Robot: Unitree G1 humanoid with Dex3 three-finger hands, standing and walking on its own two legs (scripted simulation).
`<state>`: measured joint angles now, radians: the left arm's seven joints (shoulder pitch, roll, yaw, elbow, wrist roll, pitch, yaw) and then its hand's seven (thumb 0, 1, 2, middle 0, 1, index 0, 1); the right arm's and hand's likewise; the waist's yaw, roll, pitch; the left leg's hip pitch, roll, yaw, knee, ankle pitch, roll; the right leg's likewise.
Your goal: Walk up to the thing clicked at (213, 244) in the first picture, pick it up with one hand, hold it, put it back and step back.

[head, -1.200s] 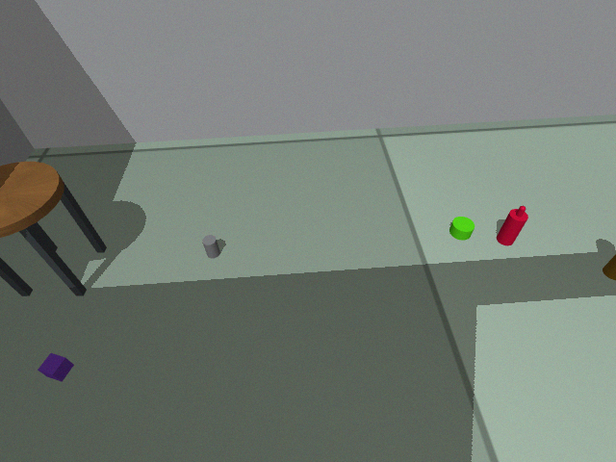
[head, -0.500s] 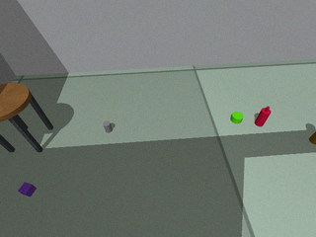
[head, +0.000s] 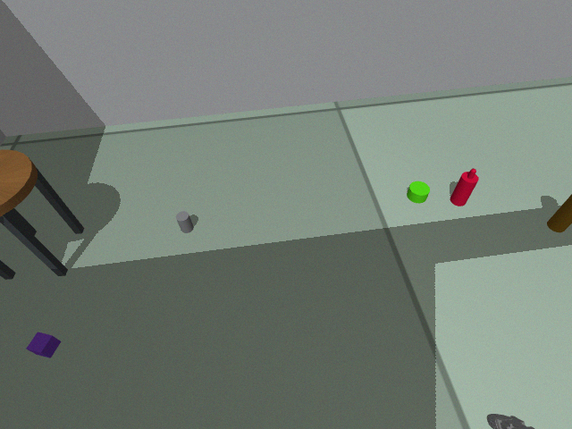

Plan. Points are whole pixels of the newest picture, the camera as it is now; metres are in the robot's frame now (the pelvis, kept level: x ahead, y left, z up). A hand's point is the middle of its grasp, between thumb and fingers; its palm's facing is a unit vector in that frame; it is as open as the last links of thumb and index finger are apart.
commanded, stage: walk up
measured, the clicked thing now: (184, 222) +1.03 +0.50 -0.73
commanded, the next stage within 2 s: none
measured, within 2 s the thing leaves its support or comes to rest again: neither
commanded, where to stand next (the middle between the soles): +0.04 -0.02 m, yaw -90 degrees
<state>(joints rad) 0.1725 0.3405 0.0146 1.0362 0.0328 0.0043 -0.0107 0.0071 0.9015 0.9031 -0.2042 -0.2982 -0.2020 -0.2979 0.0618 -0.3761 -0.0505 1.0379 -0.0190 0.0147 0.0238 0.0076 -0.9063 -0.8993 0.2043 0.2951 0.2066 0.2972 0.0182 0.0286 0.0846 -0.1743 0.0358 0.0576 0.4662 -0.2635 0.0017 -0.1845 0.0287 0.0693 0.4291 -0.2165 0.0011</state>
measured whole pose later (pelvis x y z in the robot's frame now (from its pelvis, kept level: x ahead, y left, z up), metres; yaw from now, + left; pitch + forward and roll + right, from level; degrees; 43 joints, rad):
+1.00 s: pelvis +0.05 +0.04 -0.03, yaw -54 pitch -1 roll +0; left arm 0.22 0.45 0.07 0.62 0.06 0.09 -0.02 0.01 0.90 0.90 -0.20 -0.30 -0.20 -0.30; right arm 0.20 -0.38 -0.06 0.71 -0.01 0.00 -0.03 0.01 -0.91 -0.90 0.20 0.29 0.20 0.30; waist 0.02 -0.08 0.15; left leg -0.37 0.04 0.03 0.71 -0.32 -0.01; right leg -0.50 0.13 0.17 1.06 -0.50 0.00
